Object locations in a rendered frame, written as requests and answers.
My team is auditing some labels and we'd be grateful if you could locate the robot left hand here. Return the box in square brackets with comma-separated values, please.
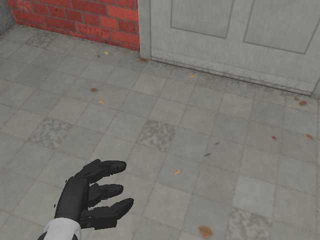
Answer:
[54, 159, 134, 230]

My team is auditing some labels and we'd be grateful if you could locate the left robot forearm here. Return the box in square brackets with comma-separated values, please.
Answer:
[37, 217, 82, 240]

